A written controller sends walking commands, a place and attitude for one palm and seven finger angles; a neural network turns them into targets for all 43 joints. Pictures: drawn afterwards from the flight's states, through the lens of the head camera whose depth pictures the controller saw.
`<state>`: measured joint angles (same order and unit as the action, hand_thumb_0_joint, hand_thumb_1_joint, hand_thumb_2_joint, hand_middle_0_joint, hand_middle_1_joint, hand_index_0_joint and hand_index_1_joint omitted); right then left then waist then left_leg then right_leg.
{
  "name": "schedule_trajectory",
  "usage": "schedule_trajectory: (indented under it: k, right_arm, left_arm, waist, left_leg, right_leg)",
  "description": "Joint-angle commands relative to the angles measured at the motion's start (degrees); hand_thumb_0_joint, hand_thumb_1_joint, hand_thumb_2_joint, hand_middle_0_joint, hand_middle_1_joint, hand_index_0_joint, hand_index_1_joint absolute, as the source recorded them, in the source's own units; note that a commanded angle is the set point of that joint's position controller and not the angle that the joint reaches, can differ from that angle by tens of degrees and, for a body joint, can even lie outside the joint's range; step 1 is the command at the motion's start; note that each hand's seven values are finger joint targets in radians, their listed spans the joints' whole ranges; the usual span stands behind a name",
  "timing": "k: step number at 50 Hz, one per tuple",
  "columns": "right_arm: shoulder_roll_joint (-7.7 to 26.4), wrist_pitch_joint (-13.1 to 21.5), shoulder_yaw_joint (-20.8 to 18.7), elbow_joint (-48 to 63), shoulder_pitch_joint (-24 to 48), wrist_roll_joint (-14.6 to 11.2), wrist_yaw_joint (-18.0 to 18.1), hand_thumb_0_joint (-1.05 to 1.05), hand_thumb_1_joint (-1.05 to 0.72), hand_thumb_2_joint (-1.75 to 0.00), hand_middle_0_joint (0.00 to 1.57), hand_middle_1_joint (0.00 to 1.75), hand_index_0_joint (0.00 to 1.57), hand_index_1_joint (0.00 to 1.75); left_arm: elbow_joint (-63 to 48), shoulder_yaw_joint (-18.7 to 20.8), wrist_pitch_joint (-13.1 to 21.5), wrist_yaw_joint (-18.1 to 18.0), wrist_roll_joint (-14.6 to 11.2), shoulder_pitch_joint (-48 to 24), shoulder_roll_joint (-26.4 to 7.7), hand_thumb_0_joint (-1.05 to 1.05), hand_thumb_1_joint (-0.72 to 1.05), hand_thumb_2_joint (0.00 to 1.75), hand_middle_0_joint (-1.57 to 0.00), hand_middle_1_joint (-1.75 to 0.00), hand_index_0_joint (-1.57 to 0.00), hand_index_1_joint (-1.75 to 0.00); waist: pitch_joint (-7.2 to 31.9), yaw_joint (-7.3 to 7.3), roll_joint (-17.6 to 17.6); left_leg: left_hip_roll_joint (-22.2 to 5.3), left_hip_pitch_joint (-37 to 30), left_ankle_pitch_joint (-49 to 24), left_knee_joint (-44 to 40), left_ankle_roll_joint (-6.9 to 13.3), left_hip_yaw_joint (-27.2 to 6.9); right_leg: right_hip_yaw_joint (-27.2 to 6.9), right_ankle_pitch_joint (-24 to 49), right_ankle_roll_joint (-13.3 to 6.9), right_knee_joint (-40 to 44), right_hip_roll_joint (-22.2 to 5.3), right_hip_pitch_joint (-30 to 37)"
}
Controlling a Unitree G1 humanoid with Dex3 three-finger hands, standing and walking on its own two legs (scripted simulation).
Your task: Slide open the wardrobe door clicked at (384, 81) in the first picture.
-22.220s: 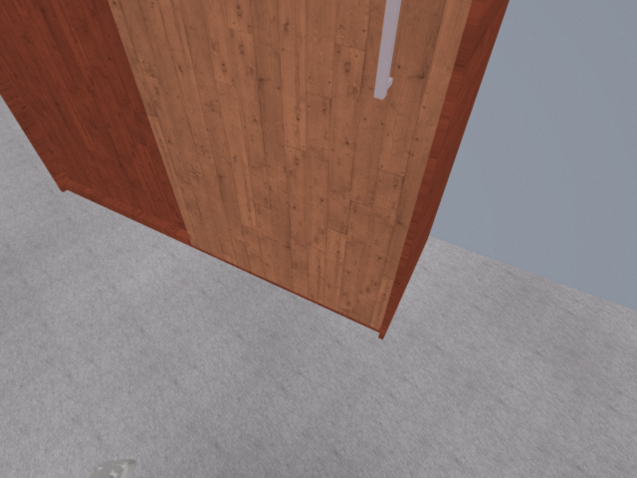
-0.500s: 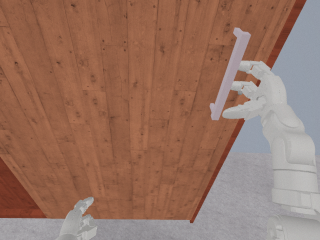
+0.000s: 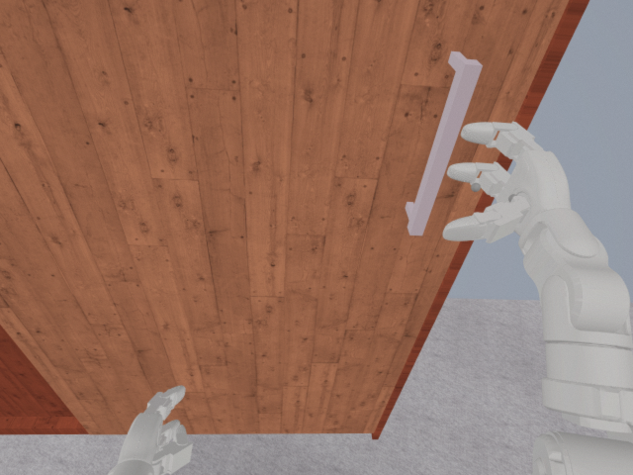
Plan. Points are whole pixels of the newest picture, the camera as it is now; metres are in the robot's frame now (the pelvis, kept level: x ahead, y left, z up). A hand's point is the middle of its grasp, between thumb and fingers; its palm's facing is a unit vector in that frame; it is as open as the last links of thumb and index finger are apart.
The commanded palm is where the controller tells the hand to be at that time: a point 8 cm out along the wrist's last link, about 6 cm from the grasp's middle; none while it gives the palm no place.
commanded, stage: move the hooked fingers beside the handle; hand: right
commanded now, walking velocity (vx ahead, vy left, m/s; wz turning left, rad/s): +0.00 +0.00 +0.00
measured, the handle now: (434, 152) +0.44 -0.10 +0.25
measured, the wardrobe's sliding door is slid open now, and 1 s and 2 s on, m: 0.00 0.00 0.00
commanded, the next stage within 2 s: feel for the door with the fingertips in 1.50 s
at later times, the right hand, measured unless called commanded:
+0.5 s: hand (484, 185) +0.37 -0.15 +0.25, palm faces -0.04 +1.00 -0.04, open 14.0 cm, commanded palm +0.34 -0.21 +0.25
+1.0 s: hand (493, 186) +0.37 -0.15 +0.25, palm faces -0.04 +1.00 -0.04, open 14.0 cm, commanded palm +0.35 -0.22 +0.25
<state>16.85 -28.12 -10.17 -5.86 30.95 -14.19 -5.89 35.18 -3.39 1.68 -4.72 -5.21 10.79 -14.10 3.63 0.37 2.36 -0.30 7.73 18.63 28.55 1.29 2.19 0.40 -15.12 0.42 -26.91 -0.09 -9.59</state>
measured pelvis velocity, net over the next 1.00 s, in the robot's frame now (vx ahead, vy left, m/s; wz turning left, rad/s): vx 0.01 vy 0.00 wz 0.00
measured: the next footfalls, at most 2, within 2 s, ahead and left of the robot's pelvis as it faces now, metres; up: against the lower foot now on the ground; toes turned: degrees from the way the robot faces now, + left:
none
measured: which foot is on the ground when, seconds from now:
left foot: down 0.00-1.00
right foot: down 0.00-1.00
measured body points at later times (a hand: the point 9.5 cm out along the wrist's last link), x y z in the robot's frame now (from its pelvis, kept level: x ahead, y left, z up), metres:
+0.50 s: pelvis +0.00 +0.00 +0.00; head -0.03 +0.03 +0.45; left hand +0.17 +0.24 -0.08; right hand +0.37 -0.20 +0.25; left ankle -0.03 +0.10 -0.74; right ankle -0.01 -0.13 -0.74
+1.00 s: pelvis +0.01 +0.00 +0.00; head -0.03 +0.03 +0.45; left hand +0.19 +0.24 -0.08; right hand +0.37 -0.21 +0.25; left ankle -0.03 +0.10 -0.74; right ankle -0.01 -0.13 -0.74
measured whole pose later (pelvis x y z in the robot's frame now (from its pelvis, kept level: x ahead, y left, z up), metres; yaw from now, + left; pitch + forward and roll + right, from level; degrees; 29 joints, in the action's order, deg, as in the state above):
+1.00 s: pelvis +0.01 +0.00 +0.00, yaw +0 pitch -2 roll -1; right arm 20.6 -27.3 -13.5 -8.2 30.2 -15.1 -9.5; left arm 34.3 -3.6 1.8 -5.0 -5.7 10.4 -14.6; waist 4.3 0.7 2.7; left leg 0.0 8.0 19.0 28.4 1.6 2.5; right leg 0.1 -15.4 0.8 -26.8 -0.3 -9.9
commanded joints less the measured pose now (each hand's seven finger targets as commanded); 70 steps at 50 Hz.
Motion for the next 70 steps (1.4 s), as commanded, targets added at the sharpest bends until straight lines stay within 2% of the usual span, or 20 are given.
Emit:
schedule_trajectory:
  k: [1, 11, 14, 15, 20, 24, 29, 32, 38, 39, 42, 46, 51, 54, 55, 56, 62, 68, 69, 70]
  right_arm:
    - [11.1, 3.3, -4.7, 11.3, 25.7, -0.3, 0.8, 0.00, 0.50, -0.30, 0.30, 1.20, 0.30, 1.20]
    - [9.8, 4.0, -2.4, 10.6, 29.8, -0.3, -0.4, 0.00, 0.50, -0.30, 0.30, 1.20, 0.30, 1.20]
    - [12.8, 4.1, -5.6, 9.1, 26.1, -0.5, -0.3, 0.00, 0.50, -0.30, 0.30, 1.20, 0.30, 1.20]
    - [10.9, 4.2, -3.8, 9.7, 27.3, -0.4, -0.5, 0.00, 0.50, -0.30, 0.30, 1.20, 0.30, 1.20]
    - [14.0, 4.4, -6.7, 10.5, 26.4, -0.1, 0.1, 0.00, 0.50, -0.30, 0.30, 1.20, 0.30, 1.20]
    - [15.6, 4.8, -8.2, 10.2, 22.5, -0.4, -1.0, 0.00, 0.50, -0.30, 0.30, 1.20, 0.30, 1.20]
    - [13.1, 4.6, -4.9, 12.5, 24.4, -0.7, -2.6, 0.00, 0.50, -0.30, 0.30, 1.20, 0.30, 1.20]
    - [15.7, 4.0, -7.3, 11.0, 23.9, -1.1, -2.9, 0.00, 0.50, -0.30, 0.30, 1.20, 0.30, 1.20]
    - [13.1, 4.8, -4.4, 11.0, 29.2, -1.1, -3.1, 0.00, 0.50, -0.30, 0.30, 1.20, 0.30, 1.20]
    - [14.9, 5.0, -6.1, 10.3, 27.4, -1.1, -2.8, 0.00, 0.50, -0.30, 0.30, 1.20, 0.30, 1.20]
    - [14.3, 5.2, -6.3, 10.5, 26.5, -1.0, -2.7, 0.00, 0.50, -0.30, 0.30, 1.20, 0.30, 1.20]
    - [17.3, 4.2, -9.7, 7.7, 20.7, -0.9, -2.7, 0.00, 0.50, -0.30, 0.30, 1.20, 0.30, 1.20]
    - [19.6, 4.5, -10.5, 8.6, 23.3, -0.8, -3.5, 0.00, 0.50, -0.30, 0.30, 1.20, 0.30, 1.20]
    - [19.5, 5.8, -10.1, 11.8, 23.7, -1.2, -4.6, 0.00, 0.50, -0.30, 0.30, 1.20, 0.30, 1.20]
    - [17.4, 6.2, -8.2, 12.5, 24.7, -1.5, -5.1, 0.00, 0.50, -0.30, 0.30, 1.20, 0.30, 1.20]
    - [18.7, 6.3, -9.7, 12.1, 23.3, -1.7, -5.4, 0.00, 0.50, -0.30, 0.30, 1.20, 0.30, 1.20]
    - [13.6, 4.8, -5.0, 10.6, 25.7, -1.9, -5.6, 0.00, 0.50, -0.30, 0.30, 1.20, 0.30, 1.20]
    - [15.4, 4.3, -6.9, 8.2, 27.0, -1.4, -3.2, 0.00, 0.50, -0.30, 0.30, 1.20, 0.30, 1.20]
    - [18.3, 4.7, -9.4, 7.5, 25.8, -1.1, -2.7, 0.00, 0.50, -0.30, 0.30, 1.20, 0.30, 1.20]
    - [18.3, 5.0, -9.3, 8.8, 26.2, -0.9, -2.6, 0.00, 0.50, -0.30, 0.30, 1.20, 0.30, 1.20]
  left_arm:
    - [-9.4, 2.5, 3.1, -0.8, 0.2, -9.4, -6.3, 0.00, 0.90, 0.90, -0.20, -0.30, -0.20, -0.30]
    - [-9.1, 2.6, 3.6, -1.2, 0.0, -8.8, -6.3, 0.00, 0.90, 0.90, -0.20, -0.30, -0.20, -0.30]
    - [-9.1, 2.8, 3.6, -1.2, 0.1, -8.5, -6.8, 0.00, 0.90, 0.90, -0.20, -0.30, -0.20, -0.30]
    - [-9.4, 2.6, 3.5, -1.1, 0.1, -8.9, -6.5, 0.00, 0.90, 0.90, -0.20, -0.30, -0.20, -0.30]
    - [-9.8, 2.7, 3.4, -0.9, 0.2, -8.6, -6.7, 0.00, 0.90, 0.90, -0.20, -0.30, -0.20, -0.30]
    - [-10.2, 2.9, 3.2, -1.0, 0.0, -8.8, -7.1, 0.00, 0.90, 0.90, -0.20, -0.30, -0.20, -0.30]
    - [-10.2, 2.9, 3.6, -1.1, -0.4, -9.2, -7.0, 0.00, 0.90, 0.90, -0.20, -0.30, -0.20, -0.30]
    - [-9.8, 2.8, 3.7, -1.4, -0.4, -8.8, -7.3, 0.00, 0.90, 0.90, -0.20, -0.30, -0.20, -0.30]
    - [-9.2, 2.8, 4.2, -1.4, -0.4, -8.8, -7.0, 0.00, 0.90, 0.90, -0.20, -0.30, -0.20, -0.30]
    - [-9.1, 3.0, 4.3, -1.5, -0.2, -8.4, -7.3, 0.00, 0.90, 0.90, -0.20, -0.30, -0.20, -0.30]
    - [-9.6, 2.8, 4.2, -1.2, -0.1, -8.7, -7.0, 0.00, 0.90, 0.90, -0.20, -0.30, -0.20, -0.30]
    - [-10.1, 2.8, 3.4, -0.9, -0.2, -8.8, -7.4, 0.00, 0.90, 0.90, -0.20, -0.30, -0.20, -0.30]
    - [-10.5, 2.9, 3.2, -1.1, -0.4, -8.7, -7.6, 0.00, 0.90, 0.90, -0.20, -0.30, -0.20, -0.30]
    - [-10.9, 2.9, 3.7, -1.3, -0.4, -9.0, -7.5, 0.00, 0.90, 0.90, -0.20, -0.30, -0.20, -0.30]
    - [-10.9, 2.7, 4.0, -1.3, -0.4, -9.1, -7.2, 0.00, 0.90, 0.90, -0.20, -0.30, -0.20, -0.30]
    - [-10.8, 2.8, 4.2, -1.4, -0.5, -9.0, -7.3, 0.00, 0.90, 0.90, -0.20, -0.30, -0.20, -0.30]
    - [-9.7, 2.8, 4.8, -1.6, -0.7, -9.0, -7.3, 0.00, 0.90, 0.90, -0.20, -0.30, -0.20, -0.30]
    - [-9.2, 2.8, 4.4, -1.6, -0.3, -8.4, -7.4, 0.00, 0.90, 0.90, -0.20, -0.30, -0.20, -0.30]
    - [-8.9, 3.1, 4.2, -1.5, -0.1, -7.8, -7.9, 0.00, 0.90, 0.90, -0.20, -0.30, -0.20, -0.30]
    - [-9.6, 2.8, 4.2, -1.4, -0.1, -8.3, -7.5, 0.00, 0.90, 0.90, -0.20, -0.30, -0.20, -0.30]
  waist:
    - [11.1, -0.18, -4.5]
    - [11.7, 0.77, -2.1]
    - [12.4, -0.20, -3.5]
    - [12.4, -0.03, -3.1]
    - [13.3, -0.75, -2.0]
    - [12.6, -0.75, -4.0]
    - [11.3, 0.20, -0.1]
    - [11.8, -0.02, -3.2]
    - [12.5, 0.80, -1.0]
    - [12.7, 0.39, -1.9]
    - [14.2, -0.16, -2.6]
    - [12.3, -1.11, -5.6]
    - [12.1, -0.49, -4.6]
    - [13.5, -0.27, -1.5]
    - [13.4, 0.09, -1.0]
    - [13.8, -0.10, -1.5]
    - [10.9, 0.64, -0.3]
    - [11.7, 0.25, -3.7]
    - [12.0, -0.17, -4.2]
    - [13.2, -0.59, -2.4]
  left_leg:
    - [-1.5, 2.3, -21.4, -4.0, 0.1, -0.3]
    - [-1.4, 3.6, -19.9, -4.3, 0.3, -0.4]
    - [-1.4, 2.0, -21.0, -4.3, 0.3, -0.4]
    - [-1.6, 2.2, -20.7, -4.1, 0.3, -0.3]
    - [-1.8, 0.9, -21.6, -4.0, 0.4, -0.6]
    - [-1.6, 0.0, -23.6, -4.3, 0.0, -0.6]
    - [-1.6, 2.3, -22.7, -4.4, 0.2, -0.7]
    - [-1.6, 1.9, -23.1, -4.3, 0.0, -0.6]
    - [-1.7, 3.2, -22.1, -4.2, 0.1, -0.6]
    - [-1.6, 2.4, -22.5, -4.4, 0.1, -0.6]
    - [-1.8, 1.0, -24.6, -3.5, 0.2, -0.4]
    - [-2.0, 0.0, -26.3, -3.6, -0.2, -0.5]
    - [-2.0, 0.6, -25.1, -4.0, -0.3, -0.8]
    - [-2.1, 0.1, -26.8, -4.0, -0.1, -1.0]
    - [-2.1, 0.7, -26.6, -3.7, 0.0, -0.8]
    - [-2.0, 0.8, -26.5, -3.7, 0.0, -0.8]
    - [-1.8, 4.1, -21.9, -4.0, 0.1, -0.3]
    - [-1.7, 3.6, -20.1, -4.1, 0.1, -0.2]
    - [-1.7, 2.6, -20.6, -4.2, 0.2, -0.2]
    - [-1.9, 1.8, -20.9, -3.8, 0.3, -0.4]
  right_leg:
    - [-1.6, 14.8, -3.2, 1.1, -0.5, 7.6]
    - [-2.0, 14.0, -3.3, 1.1, -0.5, 9.2]
    - [-2.0, 15.0, -3.1, 1.2, -0.7, 8.7]
    - [-1.8, 14.7, -3.1, 1.4, -0.5, 8.4]
    - [-1.7, 15.4, -3.2, 1.4, -0.4, 7.9]
    - [-1.3, 16.0, -3.3, 1.2, -0.6, 7.5]
    - [-1.4, 15.4, -3.3, 0.8, -0.5, 8.8]
    - [-1.6, 15.2, -3.4, 0.7, -0.2, 7.8]
    - [-1.7, 14.7, -3.4, 0.5, 0.0, 9.4]
    - [-2.0, 15.2, -3.4, 0.5, -0.2, 9.3]
    - [-1.7, 16.8, -3.4, 0.6, 0.0, 9.1]
    - [-1.4, 16.8, -3.3, 0.5, -0.1, 6.2]
    - [-1.2, 15.6, -3.5, 0.4, 0.0, 6.3]
    - [-1.1, 17.3, -3.5, 0.0, -0.1, 8.5]
    - [-1.4, 17.3, -3.6, 0.0, 0.1, 8.6]
    - [-1.5, 17.3, -3.5, -0.2, -0.1, 9.0]
    - [-2.1, 14.6, -3.2, 0.3, -0.1, 8.8]
    - [-2.4, 13.9, -3.2, 0.8, -0.2, 8.0]
    - [-2.4, 14.7, -3.2, 0.9, -0.5, 7.7]
    - [-2.2, 15.2, -3.2, 1.0, -0.3, 7.7]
